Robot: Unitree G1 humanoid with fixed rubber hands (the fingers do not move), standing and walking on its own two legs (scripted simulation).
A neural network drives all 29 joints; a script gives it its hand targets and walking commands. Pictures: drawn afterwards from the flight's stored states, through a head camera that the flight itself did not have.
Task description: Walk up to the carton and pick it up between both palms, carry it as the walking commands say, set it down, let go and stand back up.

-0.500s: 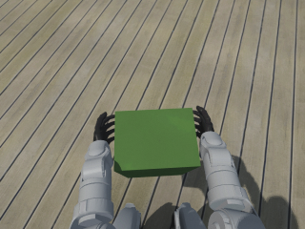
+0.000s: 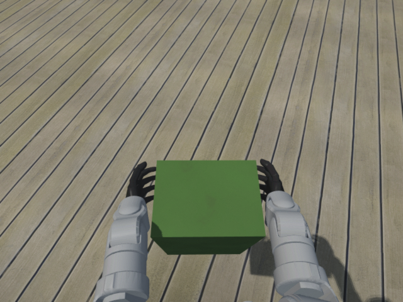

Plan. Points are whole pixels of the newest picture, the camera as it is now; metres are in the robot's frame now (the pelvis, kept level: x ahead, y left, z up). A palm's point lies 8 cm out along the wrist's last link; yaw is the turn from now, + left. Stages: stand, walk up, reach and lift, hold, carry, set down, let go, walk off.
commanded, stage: reach and lift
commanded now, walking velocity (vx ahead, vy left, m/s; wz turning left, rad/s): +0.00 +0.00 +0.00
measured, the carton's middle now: (205, 214) +0.33 +0.02 -0.09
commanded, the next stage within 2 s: hold in 1.94 s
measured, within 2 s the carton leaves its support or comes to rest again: neither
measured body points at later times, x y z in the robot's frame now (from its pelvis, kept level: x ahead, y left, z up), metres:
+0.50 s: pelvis +0.01 -0.01 +0.02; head +0.00 -0.02 +0.47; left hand +0.32 +0.16 +0.05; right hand +0.34 -0.13 +0.04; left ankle +0.02 +0.13 -0.72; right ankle +0.04 -0.12 -0.72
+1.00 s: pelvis +0.00 +0.00 +0.03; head -0.04 -0.01 +0.47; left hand +0.31 +0.15 +0.08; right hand +0.33 -0.14 +0.07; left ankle +0.02 +0.13 -0.72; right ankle +0.04 -0.12 -0.72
